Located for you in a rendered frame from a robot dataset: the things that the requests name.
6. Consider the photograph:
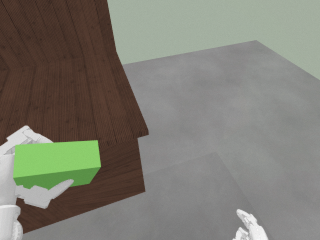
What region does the sponge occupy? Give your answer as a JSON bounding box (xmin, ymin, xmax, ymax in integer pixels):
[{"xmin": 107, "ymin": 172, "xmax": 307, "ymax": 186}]
[{"xmin": 13, "ymin": 140, "xmax": 101, "ymax": 190}]

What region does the table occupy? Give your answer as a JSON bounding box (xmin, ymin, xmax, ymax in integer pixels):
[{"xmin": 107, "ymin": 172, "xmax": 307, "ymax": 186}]
[{"xmin": 0, "ymin": 0, "xmax": 149, "ymax": 234}]

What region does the robot left hand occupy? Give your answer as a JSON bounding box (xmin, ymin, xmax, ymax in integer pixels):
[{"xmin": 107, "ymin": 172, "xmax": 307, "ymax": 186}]
[{"xmin": 0, "ymin": 125, "xmax": 74, "ymax": 209}]

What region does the robot left forearm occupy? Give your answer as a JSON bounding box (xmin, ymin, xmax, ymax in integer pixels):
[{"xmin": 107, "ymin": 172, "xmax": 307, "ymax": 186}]
[{"xmin": 0, "ymin": 204, "xmax": 23, "ymax": 240}]

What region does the robot right hand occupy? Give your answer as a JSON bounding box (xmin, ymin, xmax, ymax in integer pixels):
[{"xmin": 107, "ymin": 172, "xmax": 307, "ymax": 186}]
[{"xmin": 232, "ymin": 209, "xmax": 269, "ymax": 240}]

